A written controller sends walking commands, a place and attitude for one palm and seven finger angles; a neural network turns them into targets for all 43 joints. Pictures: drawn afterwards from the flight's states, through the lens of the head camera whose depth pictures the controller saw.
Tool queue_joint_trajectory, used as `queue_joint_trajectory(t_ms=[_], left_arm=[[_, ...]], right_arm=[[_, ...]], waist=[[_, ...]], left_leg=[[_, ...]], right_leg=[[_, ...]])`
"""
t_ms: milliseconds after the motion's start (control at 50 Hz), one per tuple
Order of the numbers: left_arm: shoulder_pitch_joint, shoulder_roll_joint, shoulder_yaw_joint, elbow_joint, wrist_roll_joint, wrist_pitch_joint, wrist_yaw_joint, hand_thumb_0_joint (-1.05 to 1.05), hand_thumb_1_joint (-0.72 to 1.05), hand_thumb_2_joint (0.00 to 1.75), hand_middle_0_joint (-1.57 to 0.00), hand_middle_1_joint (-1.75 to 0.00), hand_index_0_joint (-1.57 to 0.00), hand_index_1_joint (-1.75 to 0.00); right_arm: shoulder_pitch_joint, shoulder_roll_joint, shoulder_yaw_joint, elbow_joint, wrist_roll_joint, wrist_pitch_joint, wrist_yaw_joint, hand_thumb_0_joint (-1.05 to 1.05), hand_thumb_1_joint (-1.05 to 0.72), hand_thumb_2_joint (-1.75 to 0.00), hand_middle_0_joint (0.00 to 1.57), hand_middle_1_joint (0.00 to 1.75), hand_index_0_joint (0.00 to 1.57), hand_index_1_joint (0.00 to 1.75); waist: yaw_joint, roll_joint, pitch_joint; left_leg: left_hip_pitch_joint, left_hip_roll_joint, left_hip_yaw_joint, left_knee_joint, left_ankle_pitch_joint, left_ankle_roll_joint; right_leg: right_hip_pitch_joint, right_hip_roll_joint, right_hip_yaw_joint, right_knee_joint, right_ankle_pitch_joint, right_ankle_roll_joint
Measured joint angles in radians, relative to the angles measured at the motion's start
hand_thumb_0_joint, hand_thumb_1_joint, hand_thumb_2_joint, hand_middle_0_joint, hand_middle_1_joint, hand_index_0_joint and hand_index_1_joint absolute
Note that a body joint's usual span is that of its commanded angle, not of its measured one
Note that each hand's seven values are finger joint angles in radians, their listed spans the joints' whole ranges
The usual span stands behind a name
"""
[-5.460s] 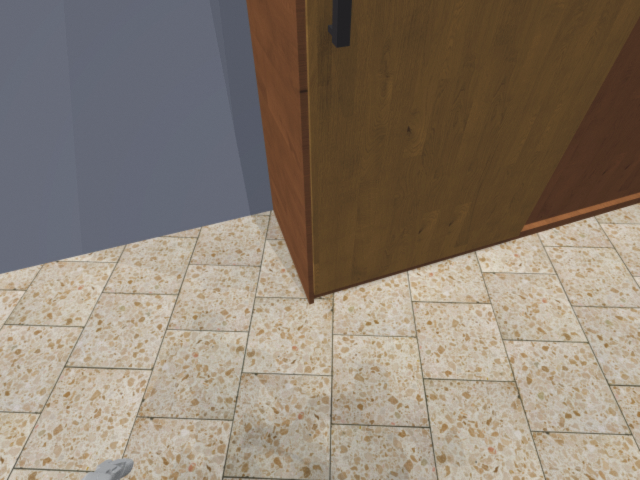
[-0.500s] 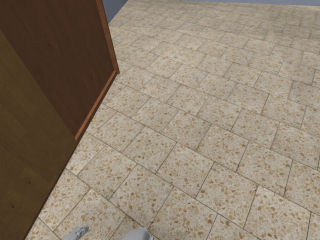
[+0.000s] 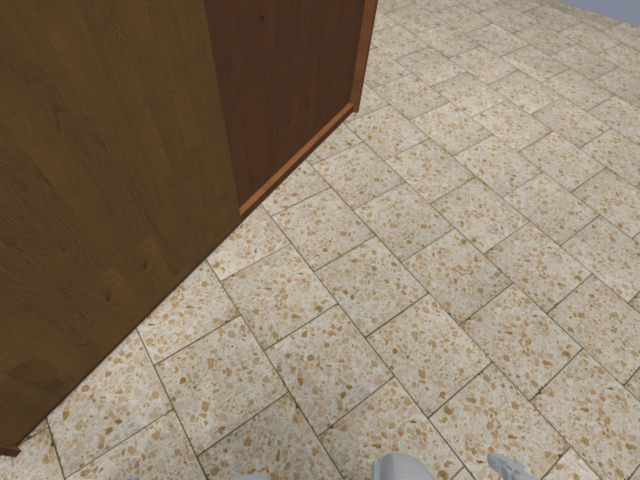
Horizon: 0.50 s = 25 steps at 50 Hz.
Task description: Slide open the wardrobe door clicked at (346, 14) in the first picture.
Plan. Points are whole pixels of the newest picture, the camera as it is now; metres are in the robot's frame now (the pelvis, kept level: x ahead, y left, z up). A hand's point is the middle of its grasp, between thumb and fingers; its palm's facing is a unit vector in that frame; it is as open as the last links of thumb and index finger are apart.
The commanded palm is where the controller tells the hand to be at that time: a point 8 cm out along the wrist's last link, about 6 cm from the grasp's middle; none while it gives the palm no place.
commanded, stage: turn to face it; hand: left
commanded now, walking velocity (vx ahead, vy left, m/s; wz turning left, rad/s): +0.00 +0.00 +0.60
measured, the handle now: out of the picture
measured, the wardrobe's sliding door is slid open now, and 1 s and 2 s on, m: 0.00 0.00 0.00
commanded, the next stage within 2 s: take the last steps up to it in 1.52 s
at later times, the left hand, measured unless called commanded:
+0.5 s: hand out of the picture +0.06 +0.17 -0.14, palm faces +0.29 -0.92 -0.27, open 7.4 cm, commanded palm none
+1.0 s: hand out of the picture -0.04 +0.24 -0.15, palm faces +0.59 -0.77 -0.25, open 7.4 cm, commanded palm none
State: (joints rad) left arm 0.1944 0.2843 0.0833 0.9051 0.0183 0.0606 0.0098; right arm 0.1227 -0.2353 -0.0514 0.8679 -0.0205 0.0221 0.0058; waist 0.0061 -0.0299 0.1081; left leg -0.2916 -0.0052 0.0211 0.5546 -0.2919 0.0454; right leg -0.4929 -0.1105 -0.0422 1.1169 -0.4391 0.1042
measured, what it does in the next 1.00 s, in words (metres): steps on the spot, turning left: right foot, then left foot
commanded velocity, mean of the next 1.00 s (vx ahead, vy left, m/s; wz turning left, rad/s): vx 0.00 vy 0.00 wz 0.60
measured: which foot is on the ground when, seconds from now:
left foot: down 0.00-0.26, up 0.28-0.64, down 0.66-1.00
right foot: up 0.00-0.24, down 0.26-0.66, up 0.68-1.00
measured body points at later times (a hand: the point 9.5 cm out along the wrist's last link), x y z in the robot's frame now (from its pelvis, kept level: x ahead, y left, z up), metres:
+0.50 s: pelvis +0.02 -0.04 +0.00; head +0.06 -0.05 +0.45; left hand +0.04 +0.22 -0.12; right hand +0.16 -0.28 -0.15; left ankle -0.04 +0.08 -0.66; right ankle +0.04 -0.15 -0.74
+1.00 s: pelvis +0.00 +0.00 +0.01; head +0.02 +0.04 +0.45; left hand -0.07 +0.28 -0.14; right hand +0.21 -0.16 -0.13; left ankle -0.03 +0.09 -0.74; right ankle +0.09 -0.15 -0.67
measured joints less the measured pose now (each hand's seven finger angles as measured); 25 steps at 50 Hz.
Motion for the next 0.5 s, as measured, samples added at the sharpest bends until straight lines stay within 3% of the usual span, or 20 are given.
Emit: queue_joint_trajectory(t_ms=[140, 200, 240, 280, 320, 380, 440, 500], left_arm=[[-0.060, -0.024, -0.012, -0.045, -0.003, -0.010, 0.001, 0.01, 0.91, 0.89, -0.19, -0.30, -0.20, -0.30], [-0.081, -0.042, -0.023, -0.062, -0.007, -0.018, 0.002, 0.01, 0.91, 0.89, -0.19, -0.30, -0.20, -0.30], [-0.083, -0.054, -0.032, -0.077, -0.010, -0.032, 0.002, 0.01, 0.91, 0.89, -0.20, -0.30, -0.20, -0.30], [-0.077, -0.066, -0.042, -0.088, -0.002, -0.053, 0.004, 0.01, 0.91, 0.89, -0.20, -0.30, -0.20, -0.30], [-0.071, -0.085, -0.055, -0.090, 0.002, -0.059, 0.006, 0.01, 0.91, 0.89, -0.20, -0.30, -0.20, -0.30], [-0.048, -0.103, -0.062, -0.084, 0.003, -0.056, 0.010, 0.01, 0.90, 0.89, -0.20, -0.30, -0.21, -0.30], [-0.024, -0.109, -0.064, -0.071, 0.007, -0.054, 0.013, 0.01, 0.90, 0.89, -0.20, -0.30, -0.21, -0.30], [-0.004, -0.103, -0.063, -0.056, 0.011, -0.050, 0.012, 0.01, 0.90, 0.89, -0.20, -0.30, -0.21, -0.30]], right_arm=[[0.038, 0.018, -0.002, 0.020, -0.003, 0.009, 0.004, 0.01, -0.90, -0.89, 0.20, 0.30, 0.20, 0.30], [0.054, 0.017, -0.008, 0.028, -0.004, 0.018, 0.005, 0.01, -0.90, -0.89, 0.20, 0.30, 0.20, 0.30], [0.066, 0.013, -0.015, 0.033, -0.002, 0.025, 0.005, 0.01, -0.90, -0.89, 0.20, 0.30, 0.20, 0.30], [0.075, 0.002, -0.025, 0.037, 0.005, 0.030, 0.007, 0.01, -0.90, -0.89, 0.20, 0.30, 0.20, 0.30], [0.074, -0.012, -0.037, 0.043, 0.002, 0.042, 0.006, 0.01, -0.90, -0.89, 0.20, 0.30, 0.20, 0.30], [0.075, -0.028, -0.046, 0.054, -0.001, 0.054, 0.015, 0.01, -0.91, -0.89, 0.20, 0.30, 0.20, 0.30], [0.073, -0.033, -0.045, 0.059, -0.002, 0.062, 0.023, 0.01, -0.91, -0.89, 0.20, 0.30, 0.20, 0.30], [0.065, -0.032, -0.041, 0.062, -0.001, 0.069, 0.028, 0.01, -0.91, -0.89, 0.20, 0.30, 0.20, 0.30]], waist=[[-0.020, 0.029, -0.019], [-0.035, 0.048, -0.025], [-0.039, 0.060, -0.033], [-0.036, 0.074, -0.041], [-0.044, 0.091, -0.034], [-0.047, 0.093, -0.030], [-0.048, 0.078, -0.027], [-0.042, 0.056, -0.021]], left_leg=[[0.021, -0.030, -0.077, -0.039, 0.022, -0.009], [0.013, -0.042, -0.115, -0.016, 0.011, -0.022], [-0.002, -0.051, -0.139, 0.020, -0.007, -0.036], [-0.046, -0.060, -0.147, 0.124, -0.087, -0.054], [-0.117, -0.063, -0.121, 0.336, -0.194, -0.071], [-0.193, -0.034, -0.060, 0.584, -0.162, -0.096], [-0.212, 0.004, -0.024, 0.633, -0.124, -0.114], [-0.188, 0.033, 0.002, 0.544, -0.128, -0.123]], right_leg=[[0.024, 0.038, 0.032, -0.176, 0.015, 0.006], [0.080, 0.063, 0.031, -0.310, 0.024, -0.002], [0.146, 0.078, 0.021, -0.455, 0.105, -0.009], [0.181, 0.077, 0.000, -0.526, 0.139, -0.066], [0.193, 0.064, -0.033, -0.506, 0.119, -0.101], [0.236, 0.040, -0.073, -0.537, 0.122, -0.108], [0.268, 0.014, -0.108, -0.566, 0.131, -0.102], [0.286, -0.013, -0.143, -0.576, 0.129, -0.094]])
